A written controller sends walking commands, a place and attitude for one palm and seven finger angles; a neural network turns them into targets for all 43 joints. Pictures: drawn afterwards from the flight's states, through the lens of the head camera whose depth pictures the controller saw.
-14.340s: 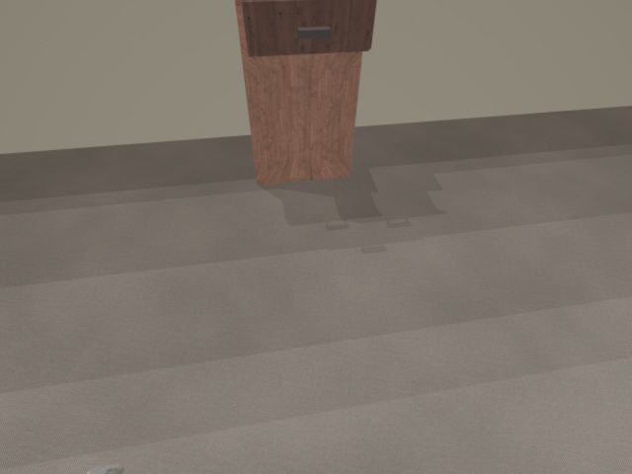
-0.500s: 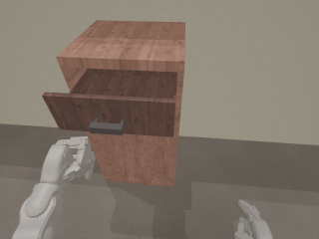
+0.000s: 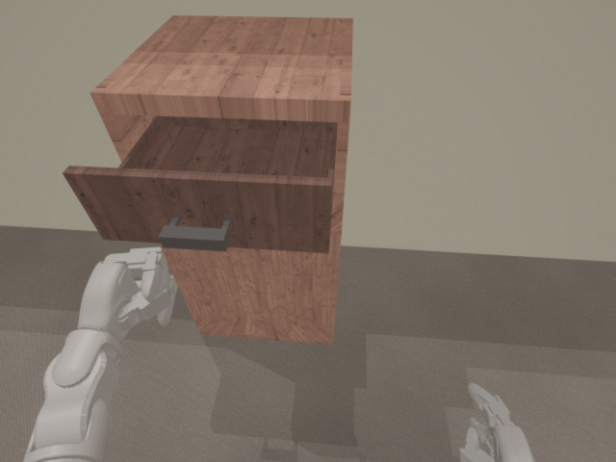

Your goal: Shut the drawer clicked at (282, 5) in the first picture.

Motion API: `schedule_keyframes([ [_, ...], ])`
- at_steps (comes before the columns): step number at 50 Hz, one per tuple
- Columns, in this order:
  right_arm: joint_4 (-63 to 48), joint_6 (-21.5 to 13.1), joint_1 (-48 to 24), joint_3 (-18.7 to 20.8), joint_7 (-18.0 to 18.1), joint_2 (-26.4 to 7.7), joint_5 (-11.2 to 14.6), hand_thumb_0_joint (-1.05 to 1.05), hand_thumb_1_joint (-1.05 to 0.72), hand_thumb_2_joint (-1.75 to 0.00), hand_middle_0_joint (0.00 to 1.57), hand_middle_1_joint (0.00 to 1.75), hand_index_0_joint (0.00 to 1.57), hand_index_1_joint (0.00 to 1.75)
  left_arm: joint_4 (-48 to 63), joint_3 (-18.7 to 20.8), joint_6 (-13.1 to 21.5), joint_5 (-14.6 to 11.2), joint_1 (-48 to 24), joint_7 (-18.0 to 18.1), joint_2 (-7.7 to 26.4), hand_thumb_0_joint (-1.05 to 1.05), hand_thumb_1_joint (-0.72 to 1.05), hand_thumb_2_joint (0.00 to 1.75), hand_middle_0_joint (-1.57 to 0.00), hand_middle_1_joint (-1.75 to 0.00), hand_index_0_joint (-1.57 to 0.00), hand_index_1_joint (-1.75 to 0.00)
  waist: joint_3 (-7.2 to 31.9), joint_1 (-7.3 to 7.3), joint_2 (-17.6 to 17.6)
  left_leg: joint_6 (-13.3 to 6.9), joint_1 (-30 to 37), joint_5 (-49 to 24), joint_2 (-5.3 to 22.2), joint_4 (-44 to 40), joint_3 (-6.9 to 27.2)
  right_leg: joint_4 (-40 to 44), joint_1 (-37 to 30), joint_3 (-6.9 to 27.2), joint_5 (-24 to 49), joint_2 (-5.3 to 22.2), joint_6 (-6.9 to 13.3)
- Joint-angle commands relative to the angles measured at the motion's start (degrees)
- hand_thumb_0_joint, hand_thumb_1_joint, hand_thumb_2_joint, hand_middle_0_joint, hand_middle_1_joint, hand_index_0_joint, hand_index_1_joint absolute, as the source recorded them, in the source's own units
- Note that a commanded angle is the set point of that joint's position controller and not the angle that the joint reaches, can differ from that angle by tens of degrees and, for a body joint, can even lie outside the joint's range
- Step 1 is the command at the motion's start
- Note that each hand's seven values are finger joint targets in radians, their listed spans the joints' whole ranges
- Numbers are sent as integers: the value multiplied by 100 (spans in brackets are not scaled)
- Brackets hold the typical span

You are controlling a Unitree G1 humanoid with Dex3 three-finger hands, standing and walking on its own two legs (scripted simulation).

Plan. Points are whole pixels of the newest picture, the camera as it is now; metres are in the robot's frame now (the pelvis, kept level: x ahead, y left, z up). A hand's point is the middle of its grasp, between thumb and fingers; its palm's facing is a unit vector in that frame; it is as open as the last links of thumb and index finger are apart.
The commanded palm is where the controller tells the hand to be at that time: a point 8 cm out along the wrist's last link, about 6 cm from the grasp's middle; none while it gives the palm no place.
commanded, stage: bring the fist close to the handle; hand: left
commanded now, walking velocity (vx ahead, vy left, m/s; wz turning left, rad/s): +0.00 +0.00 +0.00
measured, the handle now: (198, 228) +0.46 +0.23 +0.03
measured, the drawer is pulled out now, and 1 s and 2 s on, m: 0.18 0.18 0.12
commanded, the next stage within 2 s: push the drawer shut in 1.10 s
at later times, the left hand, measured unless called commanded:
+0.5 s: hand (193, 282) +0.34 +0.20 +0.05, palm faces +0.00 -1.00 -0.02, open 3.3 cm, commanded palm +0.32 +0.24 +0.05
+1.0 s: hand (205, 278) +0.36 +0.19 +0.03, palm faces +0.00 -1.00 -0.02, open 3.3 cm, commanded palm +0.34 +0.24 +0.03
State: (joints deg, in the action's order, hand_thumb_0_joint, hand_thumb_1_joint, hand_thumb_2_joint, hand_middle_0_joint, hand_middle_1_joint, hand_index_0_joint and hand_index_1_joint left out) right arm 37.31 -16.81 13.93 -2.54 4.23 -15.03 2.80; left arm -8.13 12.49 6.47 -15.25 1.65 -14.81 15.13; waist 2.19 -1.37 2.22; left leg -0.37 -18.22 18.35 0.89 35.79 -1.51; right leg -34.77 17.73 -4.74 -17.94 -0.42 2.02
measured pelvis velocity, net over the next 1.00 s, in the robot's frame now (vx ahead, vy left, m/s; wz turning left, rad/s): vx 0.00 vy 0.01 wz -0.03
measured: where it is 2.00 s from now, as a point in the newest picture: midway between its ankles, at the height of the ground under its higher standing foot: outside the picture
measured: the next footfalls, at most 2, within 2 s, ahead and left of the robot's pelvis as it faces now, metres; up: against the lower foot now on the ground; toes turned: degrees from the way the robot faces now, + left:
none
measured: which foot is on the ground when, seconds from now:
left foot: down 0.00-1.00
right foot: down 0.00-1.00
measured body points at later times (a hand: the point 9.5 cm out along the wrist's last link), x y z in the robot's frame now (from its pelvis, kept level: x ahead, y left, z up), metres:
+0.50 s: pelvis +0.01 +0.02 -0.01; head +0.05 +0.01 +0.43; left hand +0.33 +0.25 +0.05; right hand +0.14 -0.23 -0.11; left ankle +0.01 +0.12 -0.73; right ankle +0.01 -0.09 -0.73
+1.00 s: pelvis +0.00 +0.01 -0.03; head +0.05 +0.01 +0.42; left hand +0.36 +0.24 +0.03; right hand +0.10 -0.24 -0.14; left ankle +0.01 +0.11 -0.73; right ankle +0.01 -0.09 -0.73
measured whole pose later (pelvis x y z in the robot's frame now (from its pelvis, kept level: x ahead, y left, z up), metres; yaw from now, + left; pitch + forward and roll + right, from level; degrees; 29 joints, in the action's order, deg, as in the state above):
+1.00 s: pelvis +0.00 +0.01 -0.03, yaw -1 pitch +11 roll -1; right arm 35.4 -3.8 17.7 -1.2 1.1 -14.2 1.6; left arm -32.7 13.1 20.4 -11.9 -14.5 -11.8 14.8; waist 5.1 2.6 1.2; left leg -1.6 -36.4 24.3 1.1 49.7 -2.9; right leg -48.2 36.2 -3.3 -22.9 0.0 1.1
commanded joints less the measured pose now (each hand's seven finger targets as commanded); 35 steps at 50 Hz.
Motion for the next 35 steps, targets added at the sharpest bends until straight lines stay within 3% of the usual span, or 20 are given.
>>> schedule_keyframes([
  [1,-854,-262,-466,253,-3,-635,7,0,-90,-90,20,30,20,30,939,225,539,2,-1729,50,830,0,90,90,-140,-160,-140,-160,781,124,-100,-93,183,-978,-120,-421,120,485,-78,339,1032,74,-141],
  [2,-872,-246,-441,275,-12,-647,-6,0,-90,-90,20,30,20,30,889,282,558,10,-1673,79,857,0,90,90,-140,-160,-140,-160,916,86,-87,-88,181,-1025,-128,-395,120,436,-106,341,1090,76,-137],
  [3,-862,-206,-406,290,-20,-668,-26,0,-90,-90,20,30,20,30,763,434,582,53,-1603,138,1019,0,90,90,-140,-160,-140,-160,974,63,-296,-101,123,-1062,-108,-374,116,413,-138,335,1105,67,-146],
  [5,-886,-149,-377,295,-54,-630,-40,0,-90,-90,20,30,20,30,779,295,661,75,-1698,158,821,0,90,90,-140,-160,-140,-160,1159,86,-89,-85,182,-1259,-121,-323,82,305,-164,322,1390,75,-136],
  [6,-880,-124,-347,306,-69,-645,-48,0,-90,-90,20,30,20,30,697,403,693,69,-1623,175,899,0,90,90,-140,-160,-140,-160,1197,49,-83,-70,147,-1332,-117,-295,98,253,-181,309,1480,68,-119],
  [8,-857,-42,-279,319,-91,-675,-74,0,-90,-90,20,30,20,30,534,488,797,95,-1569,202,986,0,90,90,-140,-160,-140,-160,1212,61,-341,-78,33,-1474,-99,-245,99,171,-205,290,1642,52,-130],
  [9,-875,-3,-266,338,-104,-660,-61,0,-90,-90,20,30,20,30,483,403,841,102,-1532,185,874,0,90,90,-140,-160,-140,-160,1221,86,-321,-78,39,-1512,-96,-215,74,143,-150,293,1704,46,-133],
  [12,-866,58,-215,351,-131,-645,-68,0,-90,-90,20,30,20,30,510,255,993,118,-1849,195,757,0,90,90,-140,-160,-140,-160,1315,141,56,-33,109,-1582,-83,-135,115,16,24,258,1677,31,-96],
  [13,-843,102,-177,359,-131,-674,-81,0,-90,-90,20,30,20,30,392,309,1028,157,-1793,228,835,0,90,90,-140,-160,-140,-160,1248,158,-125,-47,34,-1611,-56,-110,131,-14,82,237,1664,17,-105],
  [16,-837,190,-118,381,-151,-668,-81,0,-90,-90,20,30,20,30,234,101,1127,156,-2027,226,610,0,90,90,-140,-160,-140,-160,1310,247,-156,-24,-27,-1540,-56,-22,160,-116,263,217,1595,9,-110],
  [18,-778,280,-66,380,-148,-720,-94,0,-90,-90,20,30,20,30,-23,224,1195,201,-2171,258,800,0,90,90,-140,-160,-140,-160,1267,282,-274,-45,-177,-1406,-56,40,174,-166,374,232,1469,-2,-113],
  [21,-772,390,-48,387,-147,-702,-96,0,-90,-90,20,30,20,30,-237,227,1321,226,-2666,262,823,0,90,90,-140,-160,-140,-160,1398,309,-33,-19,-273,-1242,-71,132,177,-273,509,250,1304,15,-94],
  [23,-753,470,8,391,-135,-743,-114,0,-90,-90,20,30,20,30,-496,371,1415,244,-2785,277,1012,0,90,90,-140,-160,-140,-160,1435,308,-257,-44,-427,-1180,-60,204,211,-339,542,267,1223,-10,-90],
  [25,-776,507,42,409,-157,-684,-114,0,-90,-90,20,30,20,30,-478,132,1537,245,-2959,245,714,0,90,90,-140,-160,-140,-160,1776,316,87,-23,-282,-1354,-67,314,183,-458,592,273,1378,2,-82],
  [27,-716,560,145,431,-176,-718,-125,0,-90,-90,20,30,20,30,-767,264,1607,232,-2992,242,832,0,90,90,-140,-160,-140,-160,1803,328,-17,-1,-356,-1489,-51,412,216,-553,683,245,1465,-13,-74],
  [28,-721,613,192,424,-187,-758,-145,0,-90,-90,20,30,20,30,-1039,328,1611,253,-2818,232,917,0,90,90,-140,-160,-140,-160,1751,312,-265,-30,-536,-1441,-49,455,212,-582,672,260,1468,-32,-84],
  [31,-763,706,219,435,-236,-728,-132,0,-90,-90,20,30,20,30,-1200,161,1696,271,-3145,204,721,0,90,90,-140,-160,-140,-160,1785,344,-38,-3,-658,-1340,-55,540,213,-702,873,254,1364,-19,-78],
  [34,-754,831,317,443,-250,-787,-155,0,-90,-90,20,30,20,30,-1457,470,1785,318,-3397,227,1132,0,90,90,-140,-160,-140,-160,1863,355,-191,-27,-961,-1279,-62,675,214,-827,890,300,1378,-23,-77],
  [35,-799,853,308,445,-266,-740,-151,0,-90,-90,20,30,20,30,-1481,260,1821,327,-3367,210,857,0,90,90,-140,-160,-140,-160,1923,354,-58,-27,-932,-1287,-73,704,192,-860,928,302,1373,-27,-74],
])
